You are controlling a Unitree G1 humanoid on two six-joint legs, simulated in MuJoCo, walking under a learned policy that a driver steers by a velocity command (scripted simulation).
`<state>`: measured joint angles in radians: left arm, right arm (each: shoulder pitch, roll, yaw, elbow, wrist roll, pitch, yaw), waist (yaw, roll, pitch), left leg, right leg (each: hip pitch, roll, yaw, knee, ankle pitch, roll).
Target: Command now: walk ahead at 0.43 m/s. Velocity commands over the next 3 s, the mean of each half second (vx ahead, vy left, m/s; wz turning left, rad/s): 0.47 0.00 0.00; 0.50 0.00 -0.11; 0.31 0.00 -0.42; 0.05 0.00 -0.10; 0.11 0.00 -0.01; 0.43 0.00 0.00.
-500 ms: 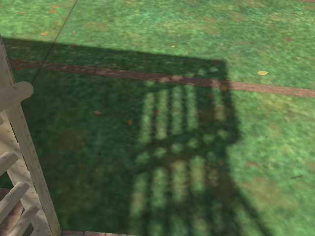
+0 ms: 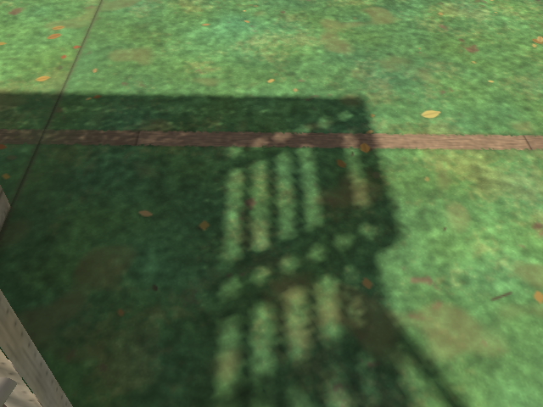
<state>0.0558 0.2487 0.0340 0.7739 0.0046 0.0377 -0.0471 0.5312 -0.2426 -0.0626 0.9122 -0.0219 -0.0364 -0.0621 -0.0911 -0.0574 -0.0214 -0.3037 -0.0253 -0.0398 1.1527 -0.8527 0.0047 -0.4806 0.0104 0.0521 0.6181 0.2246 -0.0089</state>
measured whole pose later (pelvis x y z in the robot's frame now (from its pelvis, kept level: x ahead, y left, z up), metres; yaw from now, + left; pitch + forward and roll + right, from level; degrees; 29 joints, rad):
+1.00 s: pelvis +0.55 -0.10 -0.28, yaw -6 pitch -1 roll +2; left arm 0.16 0.23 0.05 1.02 0.04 -0.04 -0.04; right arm 0.53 -0.20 -0.03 1.10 -0.01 -0.12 -0.02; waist -0.03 -0.03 0.02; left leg -0.09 -0.11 0.11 0.73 -0.62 0.11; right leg -0.67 -0.04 0.09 0.74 0.47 -0.09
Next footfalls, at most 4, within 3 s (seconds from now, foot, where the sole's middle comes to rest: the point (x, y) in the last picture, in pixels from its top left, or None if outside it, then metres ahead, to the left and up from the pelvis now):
0.06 right None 0.12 -0.11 -0.84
0.66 left None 0.46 -0.03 -1.01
1.18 right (314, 370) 0.81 -0.23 -1.18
1.54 left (276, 314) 1.04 -0.12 -1.18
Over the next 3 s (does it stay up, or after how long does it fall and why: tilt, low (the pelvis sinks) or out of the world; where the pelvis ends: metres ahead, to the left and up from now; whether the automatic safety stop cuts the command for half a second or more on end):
stays up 1.17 -0.25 -0.42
